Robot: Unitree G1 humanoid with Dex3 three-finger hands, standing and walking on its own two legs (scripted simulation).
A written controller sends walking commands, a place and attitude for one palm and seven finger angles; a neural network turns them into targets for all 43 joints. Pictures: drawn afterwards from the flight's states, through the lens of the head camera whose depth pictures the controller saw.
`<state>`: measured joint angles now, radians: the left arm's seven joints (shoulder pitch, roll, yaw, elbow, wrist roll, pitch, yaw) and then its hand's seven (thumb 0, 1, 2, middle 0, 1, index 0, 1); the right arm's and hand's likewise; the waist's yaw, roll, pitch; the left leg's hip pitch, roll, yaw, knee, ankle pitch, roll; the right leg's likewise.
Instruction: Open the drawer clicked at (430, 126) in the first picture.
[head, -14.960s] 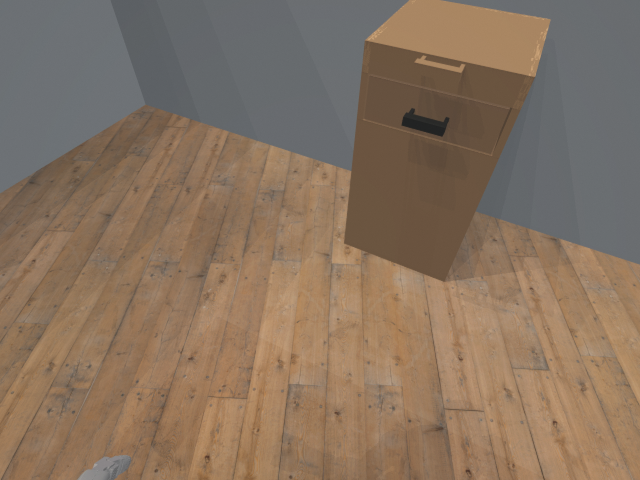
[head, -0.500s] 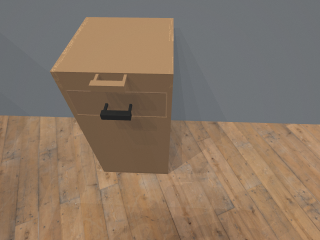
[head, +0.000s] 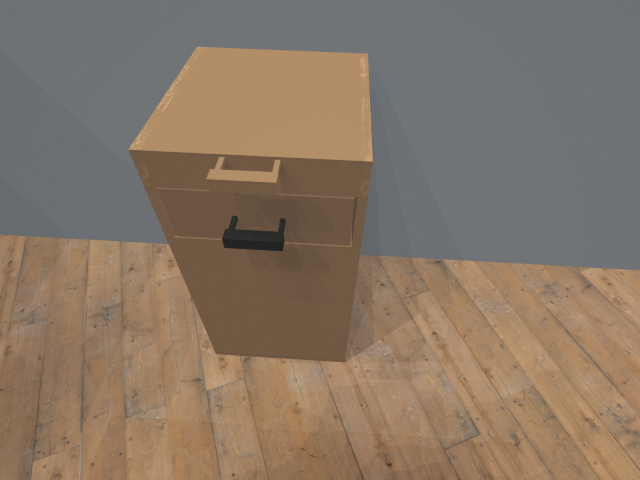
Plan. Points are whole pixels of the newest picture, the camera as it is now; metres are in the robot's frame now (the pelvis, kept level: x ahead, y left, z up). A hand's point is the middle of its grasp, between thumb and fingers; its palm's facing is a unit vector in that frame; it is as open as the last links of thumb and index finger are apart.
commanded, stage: come to a stop and stand still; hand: left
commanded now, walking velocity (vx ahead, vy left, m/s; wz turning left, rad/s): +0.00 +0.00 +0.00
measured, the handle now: (256, 231) +0.58 +0.18 -0.10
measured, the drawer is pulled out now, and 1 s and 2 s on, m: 0.00 0.00 0.00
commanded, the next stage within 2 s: look again from close up in 0.64 s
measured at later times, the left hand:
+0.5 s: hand out of the picture -0.02 +0.15 -0.18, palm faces +0.04 -0.99 -0.15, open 16.3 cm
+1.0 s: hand out of the picture -0.02 +0.13 -0.18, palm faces +0.06 -0.99 -0.13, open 16.3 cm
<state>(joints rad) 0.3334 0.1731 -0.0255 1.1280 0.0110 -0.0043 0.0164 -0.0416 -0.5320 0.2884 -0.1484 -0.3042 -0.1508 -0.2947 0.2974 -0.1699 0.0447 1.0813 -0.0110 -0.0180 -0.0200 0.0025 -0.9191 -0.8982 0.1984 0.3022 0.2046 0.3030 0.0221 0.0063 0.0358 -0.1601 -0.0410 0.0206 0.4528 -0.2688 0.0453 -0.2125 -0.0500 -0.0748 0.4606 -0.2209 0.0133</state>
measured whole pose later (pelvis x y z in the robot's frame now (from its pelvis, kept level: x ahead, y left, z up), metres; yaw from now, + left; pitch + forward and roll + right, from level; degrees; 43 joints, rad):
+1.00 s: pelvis +0.02 -0.02 +0.00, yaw +0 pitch -1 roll +0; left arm 0.34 0.11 -0.01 1.15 0.01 -0.02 0.03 -0.03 -0.49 0.30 -0.15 -0.30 -0.15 -0.29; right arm 0.31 -0.10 0.03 1.15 -0.01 -0.03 -0.04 0.00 -0.91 -0.90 0.20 0.30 0.20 0.30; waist 0.02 -0.01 0.04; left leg -0.13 -0.02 0.00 0.45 -0.30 0.02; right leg -0.18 -0.03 -0.09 0.47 -0.27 -0.01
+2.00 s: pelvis -0.01 -0.05 -0.04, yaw -2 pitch +9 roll +2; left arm 0.41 0.33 -0.11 0.03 1.12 0.05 0.49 -0.01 -0.49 0.30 -0.23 -0.64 -0.23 -0.64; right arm 0.03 -0.22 -0.02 0.52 -0.08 0.09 0.04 0.01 -0.90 -0.90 0.20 0.30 0.20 0.30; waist 0.13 -0.01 -0.09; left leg -0.55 0.02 0.05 0.85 -0.44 -0.02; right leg -0.64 -0.01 -0.05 0.89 -0.41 -0.06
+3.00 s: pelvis +0.01 -0.01 +0.00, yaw -1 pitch +2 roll +0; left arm -0.14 0.45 -0.07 0.12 0.95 0.07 0.06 0.00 -0.49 0.31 -0.31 -1.20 -0.32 -1.19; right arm 0.11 -0.23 0.02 0.62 0.00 0.11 -0.02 0.01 -0.90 -0.90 0.20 0.30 0.21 0.30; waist 0.09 0.07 -0.01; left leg -0.23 -0.02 0.04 0.49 -0.30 0.02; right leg -0.30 -0.03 -0.06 0.51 -0.25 -0.01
